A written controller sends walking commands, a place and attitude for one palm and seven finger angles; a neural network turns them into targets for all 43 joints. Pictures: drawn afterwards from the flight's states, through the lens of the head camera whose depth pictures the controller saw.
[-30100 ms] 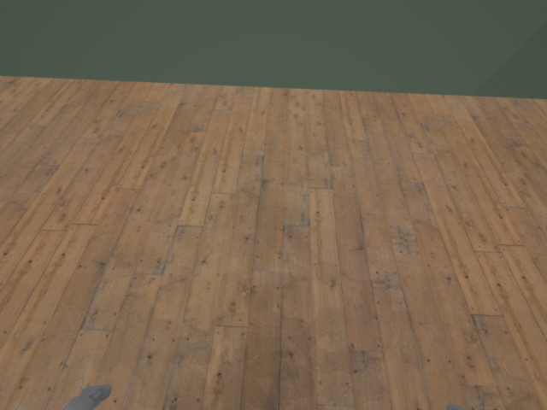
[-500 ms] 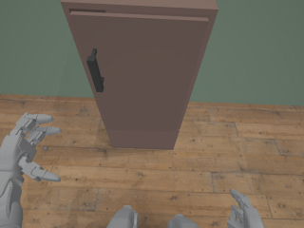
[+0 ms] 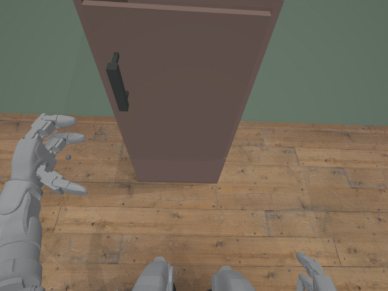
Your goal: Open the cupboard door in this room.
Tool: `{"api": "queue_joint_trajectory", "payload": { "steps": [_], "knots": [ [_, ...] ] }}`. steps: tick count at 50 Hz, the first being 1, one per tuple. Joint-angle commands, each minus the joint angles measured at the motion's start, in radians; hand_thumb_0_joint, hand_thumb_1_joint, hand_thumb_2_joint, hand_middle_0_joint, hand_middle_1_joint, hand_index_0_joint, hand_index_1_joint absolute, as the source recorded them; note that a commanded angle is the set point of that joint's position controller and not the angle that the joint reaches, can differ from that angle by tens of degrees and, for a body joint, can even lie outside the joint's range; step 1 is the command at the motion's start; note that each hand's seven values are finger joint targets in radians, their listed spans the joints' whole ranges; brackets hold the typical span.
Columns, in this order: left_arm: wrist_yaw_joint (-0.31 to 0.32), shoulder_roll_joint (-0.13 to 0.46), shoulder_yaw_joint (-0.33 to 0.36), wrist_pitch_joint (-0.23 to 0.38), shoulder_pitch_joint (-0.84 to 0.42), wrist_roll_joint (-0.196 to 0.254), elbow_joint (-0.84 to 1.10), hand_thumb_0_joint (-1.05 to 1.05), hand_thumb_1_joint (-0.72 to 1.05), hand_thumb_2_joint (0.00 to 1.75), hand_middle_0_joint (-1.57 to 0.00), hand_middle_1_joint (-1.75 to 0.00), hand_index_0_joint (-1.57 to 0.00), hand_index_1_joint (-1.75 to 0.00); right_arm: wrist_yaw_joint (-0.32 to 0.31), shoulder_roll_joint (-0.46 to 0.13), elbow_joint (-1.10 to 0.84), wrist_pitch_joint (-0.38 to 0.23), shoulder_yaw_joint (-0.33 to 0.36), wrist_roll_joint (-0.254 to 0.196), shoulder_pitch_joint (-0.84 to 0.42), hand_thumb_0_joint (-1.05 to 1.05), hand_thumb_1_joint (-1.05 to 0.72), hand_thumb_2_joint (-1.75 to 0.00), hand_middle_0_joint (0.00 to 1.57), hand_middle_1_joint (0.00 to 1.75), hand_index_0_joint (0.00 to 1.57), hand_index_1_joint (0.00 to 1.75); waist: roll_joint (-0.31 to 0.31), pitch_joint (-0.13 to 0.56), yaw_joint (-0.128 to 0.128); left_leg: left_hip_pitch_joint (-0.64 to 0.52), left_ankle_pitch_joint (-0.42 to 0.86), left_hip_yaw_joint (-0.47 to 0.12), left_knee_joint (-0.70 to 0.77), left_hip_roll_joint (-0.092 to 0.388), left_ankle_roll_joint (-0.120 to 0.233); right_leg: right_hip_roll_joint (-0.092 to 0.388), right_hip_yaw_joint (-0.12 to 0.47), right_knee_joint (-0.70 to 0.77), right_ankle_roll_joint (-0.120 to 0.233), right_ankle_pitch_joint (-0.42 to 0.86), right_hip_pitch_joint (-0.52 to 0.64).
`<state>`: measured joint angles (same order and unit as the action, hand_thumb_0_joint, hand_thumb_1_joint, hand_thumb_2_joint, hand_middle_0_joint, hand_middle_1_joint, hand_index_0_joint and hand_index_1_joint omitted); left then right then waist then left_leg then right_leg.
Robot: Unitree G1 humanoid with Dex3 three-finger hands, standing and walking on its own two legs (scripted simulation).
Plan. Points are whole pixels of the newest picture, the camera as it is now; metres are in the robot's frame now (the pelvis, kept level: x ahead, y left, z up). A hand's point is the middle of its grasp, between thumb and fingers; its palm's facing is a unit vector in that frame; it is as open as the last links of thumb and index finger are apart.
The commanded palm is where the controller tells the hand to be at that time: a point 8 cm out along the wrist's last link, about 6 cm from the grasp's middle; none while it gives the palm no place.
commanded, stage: move the hooked fingers beside the handle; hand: left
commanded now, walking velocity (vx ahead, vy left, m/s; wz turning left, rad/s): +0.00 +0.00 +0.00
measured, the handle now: (120, 83) +0.57 +0.20 +0.04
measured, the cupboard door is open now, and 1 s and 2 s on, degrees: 0 0 0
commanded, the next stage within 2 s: slide the fingers in behind the handle in 1.94 s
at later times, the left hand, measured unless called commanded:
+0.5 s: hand (80, 129) +0.42 +0.26 +0.05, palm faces +0.02 -1.00 -0.01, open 14.0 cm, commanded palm +0.41 +0.30 +0.04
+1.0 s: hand (89, 104) +0.50 +0.26 +0.04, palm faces +0.04 -1.00 -0.01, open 14.0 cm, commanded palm +0.48 +0.30 +0.04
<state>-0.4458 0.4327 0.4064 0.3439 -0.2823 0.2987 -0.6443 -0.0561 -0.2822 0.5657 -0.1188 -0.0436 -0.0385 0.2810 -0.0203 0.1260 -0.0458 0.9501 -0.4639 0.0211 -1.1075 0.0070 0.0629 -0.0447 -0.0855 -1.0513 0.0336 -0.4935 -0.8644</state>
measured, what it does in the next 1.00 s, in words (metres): stands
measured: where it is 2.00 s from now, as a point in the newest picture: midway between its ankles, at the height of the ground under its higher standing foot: outside the picture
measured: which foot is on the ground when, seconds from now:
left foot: down 0.00-1.00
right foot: down 0.00-1.00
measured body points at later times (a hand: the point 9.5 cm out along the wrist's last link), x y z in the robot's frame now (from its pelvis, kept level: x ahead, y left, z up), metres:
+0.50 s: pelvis +0.00 +0.01 -0.01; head +0.11 +0.03 +0.43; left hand +0.42 +0.31 +0.05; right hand +0.08 -0.26 -0.11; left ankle +0.04 +0.08 -0.66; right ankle +0.01 -0.11 -0.66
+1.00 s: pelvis +0.00 +0.00 -0.02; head +0.15 +0.03 +0.40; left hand +0.49 +0.31 +0.05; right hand +0.02 -0.28 -0.12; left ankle +0.04 +0.08 -0.66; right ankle +0.01 -0.11 -0.66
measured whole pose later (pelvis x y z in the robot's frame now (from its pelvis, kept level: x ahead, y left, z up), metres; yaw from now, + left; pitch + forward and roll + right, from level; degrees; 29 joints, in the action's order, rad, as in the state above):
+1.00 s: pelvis +0.00 +0.00 -0.02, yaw -2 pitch +25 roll -5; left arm -0.41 0.66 0.51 0.40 -0.84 0.13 -1.17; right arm -0.03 -0.29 0.61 0.04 -0.06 -0.01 0.35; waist -0.03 0.12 -0.16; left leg 1.15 -0.49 0.02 -1.21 0.04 0.07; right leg -0.07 -0.09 -1.12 0.03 -0.50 -1.06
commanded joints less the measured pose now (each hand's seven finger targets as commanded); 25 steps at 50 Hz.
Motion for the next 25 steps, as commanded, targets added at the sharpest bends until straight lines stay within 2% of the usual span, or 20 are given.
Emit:
{"api": "queue_joint_trajectory", "payload": {
  "steps": [1, 2, 3, 5, 6, 9, 11, 12, 16, 18, 20, 21, 22, 23, 24, 25],
  "knots": [
    [0.007, 0.24, 0.049, 0.088, -0.296, 0.003, 0.195, 0.0, -0.5, 0.3, -0.3, -1.2, -0.3, -1.2, -0.004, -0.166, -0.098, -0.033, 0.075, 0.005, 0.053, 0.0, -0.9, -0.9, 0.2, 0.3, 0.2, 0.3, -0.105, 0.376, -0.004, -0.357, 0.303, -0.106, 0.153, 0.02, -0.043, -0.006, 0.053, 0.113, 0.003, 0.221, 0.058],
    [0.009, 0.261, 0.065, 0.091, -0.294, -0.002, 0.176, 0.0, -0.5, 0.3, -0.3, -1.2, -0.3, -1.2, -0.002, -0.169, -0.093, -0.028, 0.077, 0.005, 0.061, 0.0, -0.9, -0.9, 0.2, 0.3, 0.2, 0.3, -0.106, 0.382, 0.002, -0.366, 0.313, -0.112, 0.156, 0.024, -0.048, -0.007, 0.05, 0.111, 0.004, 0.219, 0.055],
    [0.01, 0.256, 0.052, 0.098, -0.333, -0.006, 0.18, 0.0, -0.5, 0.3, -0.3, -1.2, -0.3, -1.2, -0.002, -0.169, -0.088, -0.025, 0.077, 0.006, 0.064, 0.0, -0.9, -0.9, 0.2, 0.3, 0.2, 0.3, -0.107, 0.384, -0.009, -0.374, 0.324, -0.113, 0.15, 0.025, -0.048, -0.007, 0.051, 0.11, 0.003, 0.225, 0.044],
    [0.013, 0.25, 0.041, 0.107, -0.369, -0.013, 0.17, 0.0, -0.5, 0.3, -0.3, -1.2, -0.3, -1.2, -0.001, -0.171, -0.078, -0.019, 0.08, 0.009, 0.075, 0.0, -0.9, -0.9, 0.2, 0.3, 0.2, 0.3, -0.121, 0.391, -0.016, -0.395, 0.344, -0.122, 0.145, 0.029, -0.052, -0.009, 0.046, 0.102, 0.006, 0.223, 0.018],
    [0.016, 0.252, 0.048, 0.105, -0.36, -0.016, 0.155, 0.0, -0.5, 0.3, -0.3, -1.2, -0.3, -1.2, 0.002, -0.17, -0.076, -0.014, 0.08, 0.009, 0.08, 0.0, -0.9, -0.9, 0.2, 0.3, 0.2, 0.3, -0.119, 0.403, -0.009, -0.402, 0.358, -0.125, 0.15, 0.03, -0.056, -0.008, 0.043, 0.103, 0.004, 0.226, 0.022],
    [0.029, 0.308, 0.102, 0.097, -0.37, -0.02, 0.084, 0.0, -0.5, 0.3, -0.3, -1.2, -0.3, -1.2, 0.002, -0.176, -0.068, 0.005, 0.081, 0.009, 0.088, 0.0, -0.9, -0.9, 0.2, 0.3, 0.2, 0.3, -0.068, 0.384, -0.007, -0.345, 0.321, -0.114, 0.148, 0.025, -0.048, -0.009, 0.048, 0.109, 0.001, 0.228, 0.054],
    [0.028, 0.322, 0.105, 0.095, -0.408, -0.029, 0.044, 0.0, -0.5, 0.3, -0.3, -1.2, -0.3, -1.2, 0.001, -0.177, -0.064, 0.017, 0.077, 0.01, 0.093, 0.0, -0.9, -0.9, 0.2, 0.3, 0.2, 0.3, -0.076, 0.371, -0.01, -0.33, 0.325, -0.111, 0.141, 0.027, -0.047, -0.01, 0.049, 0.101, 0.002, 0.235, 0.041],
    [0.027, 0.296, 0.075, 0.096, -0.441, -0.035, 0.04, 0.0, -0.5, 0.3, -0.3, -1.2, -0.3, -1.2, 0.003, -0.174, -0.066, 0.02, 0.075, 0.008, 0.091, 0.0, -0.9, -0.9, 0.2, 0.3, 0.2, 0.3, -0.105, 0.361, -0.02, -0.334, 0.308, -0.108, 0.143, 0.025, -0.047, -0.008, 0.05, 0.104, 0.001, 0.219, 0.022],
    [0.025, 0.313, 0.075, 0.12, -0.502, -0.046, 0.039, 0.0, -0.5, 0.3, -0.3, -1.2, -0.3, -1.2, 0.006, -0.178, -0.057, 0.032, 0.079, 0.013, 0.115, 0.0, -0.9, -0.9, 0.2, 0.3, 0.2, 0.3, -0.141, 0.421, -0.02, -0.405, 0.392, -0.121, 0.129, 0.033, -0.057, -0.013, 0.047, 0.092, 0.006, 0.25, -0.002],
    [0.024, 0.302, 0.061, 0.13, -0.528, -0.051, 0.02, 0.0, -0.5, 0.3, -0.3, -1.2, -0.3, -1.2, 0.01, -0.178, -0.049, 0.039, 0.081, 0.015, 0.121, 0.0, -0.9, -0.9, 0.2, 0.3, 0.2, 0.3, -0.144, 0.426, -0.027, -0.419, 0.408, -0.127, 0.125, 0.036, -0.059, -0.014, 0.045, 0.092, 0.005, 0.249, -0.015],
    [0.022, 0.284, 0.041, 0.132, -0.573, -0.051, -0.021, 0.0, -0.5, 0.3, -0.3, -1.2, -0.3, -1.2, 0.011, -0.179, -0.038, 0.046, 0.08, 0.016, 0.129, 0.0, -0.9, -0.9, 0.2, 0.3, 0.2, 0.3, -0.125, 0.4, -0.046, -0.409, 0.379, -0.135, 0.123, 0.039, -0.056, -0.017, 0.04, 0.093, 0.007, 0.226, -0.045],
    [0.024, 0.301, 0.06, 0.126, -0.566, -0.057, -0.069, 0.0, -0.5, 0.3, -0.3, -1.2, -0.3, -1.2, 0.011, -0.183, -0.035, 0.052, 0.081, 0.015, 0.133, 0.0, -0.9, -0.9, 0.2, 0.3, 0.2, 0.3, -0.087, 0.39, -0.044, -0.371, 0.336, -0.13, 0.123, 0.037, -0.05, -0.016, 0.042, 0.096, 0.002, 0.212, -0.037],
    [0.024, 0.313, 0.062, 0.126, -0.597, -0.061, -0.093, 0.0, -0.5, 0.3, -0.3, -1.2, -0.3, -1.2, 0.008, -0.186, -0.029, 0.057, 0.081, 0.014, 0.132, 0.0, -0.9, -0.9, 0.2, 0.3, 0.2, 0.3, -0.09, 0.371, -0.052, -0.349, 0.313, -0.127, 0.122, 0.036, -0.048, -0.014, 0.045, 0.095, 0.002, 0.203, -0.044],
    [0.027, 0.324, 0.073, 0.123, -0.597, -0.062, -0.111, 0.0, -0.5, 0.3, -0.3, -1.2, -0.3, -1.2, 0.007, -0.187, -0.029, 0.062, 0.081, 0.015, 0.138, 0.0, -0.9, -0.9, 0.2, 0.3, 0.2, 0.3, -0.075, 0.379, -0.047, -0.336, 0.308, -0.124, 0.121, 0.033, -0.043, -0.013, 0.046, 0.096, 0.001, 0.207, -0.03],
    [0.026, 0.306, 0.047, 0.122, -0.627, -0.07, -0.122, 0.0, -0.5, 0.3, -0.3, -1.2, -0.3, -1.2, 0.009, -0.184, -0.032, 0.065, 0.077, 0.013, 0.136, 0.0, -0.9, -0.9, 0.2, 0.3, 0.2, 0.3, -0.096, 0.377, -0.056, -0.33, 0.286, -0.122, 0.122, 0.031, -0.042, -0.012, 0.047, 0.096, 0.0, 0.192, -0.041],
    [0.029, 0.334, 0.067, 0.125, -0.657, -0.074, -0.138, 0.0, -0.5, 0.3, -0.3, -1.2, -0.3, -1.2, 0.007, -0.188, -0.029, 0.069, 0.078, 0.015, 0.144, 0.0, -0.9, -0.9, 0.2, 0.3, 0.2, 0.3, -0.1, 0.38, -0.053, -0.333, 0.294, -0.126, 0.116, 0.032, -0.042, -0.013, 0.047, 0.088, 0.005, 0.193, -0.052]
  ]
}}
